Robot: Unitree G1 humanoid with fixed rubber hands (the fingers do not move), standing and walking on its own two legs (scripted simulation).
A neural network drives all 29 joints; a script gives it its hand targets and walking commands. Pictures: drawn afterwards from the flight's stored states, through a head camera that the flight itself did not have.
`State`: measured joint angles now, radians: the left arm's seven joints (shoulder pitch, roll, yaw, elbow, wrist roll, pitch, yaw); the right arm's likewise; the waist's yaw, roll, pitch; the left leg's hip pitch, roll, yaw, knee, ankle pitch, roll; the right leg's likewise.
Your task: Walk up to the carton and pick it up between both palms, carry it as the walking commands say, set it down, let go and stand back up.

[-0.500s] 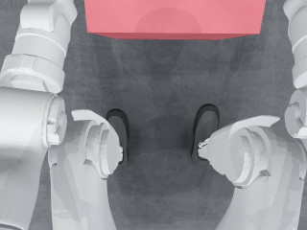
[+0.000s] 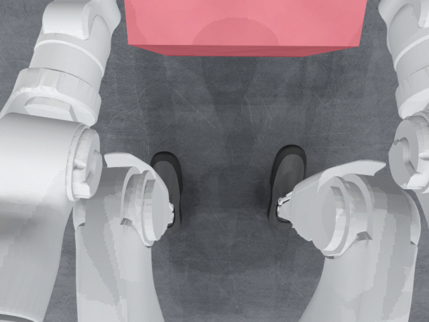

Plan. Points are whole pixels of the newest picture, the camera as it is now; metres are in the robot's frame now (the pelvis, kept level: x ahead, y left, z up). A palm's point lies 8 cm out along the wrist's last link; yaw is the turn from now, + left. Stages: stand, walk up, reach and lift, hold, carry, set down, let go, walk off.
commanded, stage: reach and lift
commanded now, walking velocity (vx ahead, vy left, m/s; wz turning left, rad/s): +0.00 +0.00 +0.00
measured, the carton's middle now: out of the picture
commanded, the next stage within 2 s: none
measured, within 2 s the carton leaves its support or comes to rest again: leaves its support in 1.04 s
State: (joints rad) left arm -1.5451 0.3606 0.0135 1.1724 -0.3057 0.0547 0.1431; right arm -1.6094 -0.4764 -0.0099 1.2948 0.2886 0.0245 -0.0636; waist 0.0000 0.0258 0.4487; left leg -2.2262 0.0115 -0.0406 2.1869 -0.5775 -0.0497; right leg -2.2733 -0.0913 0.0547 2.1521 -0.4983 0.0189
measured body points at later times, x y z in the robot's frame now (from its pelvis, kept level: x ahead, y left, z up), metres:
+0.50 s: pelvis +0.00 +0.00 -0.01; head +0.38 -0.01 +0.22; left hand +0.57 +0.16 -0.19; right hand +0.58 -0.21 -0.19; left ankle +0.11 +0.13 -0.34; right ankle +0.13 -0.14 -0.34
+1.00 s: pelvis +0.00 +0.00 -0.01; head +0.38 -0.02 +0.22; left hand +0.57 +0.15 -0.19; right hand +0.58 -0.21 -0.19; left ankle +0.11 +0.13 -0.34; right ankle +0.13 -0.14 -0.34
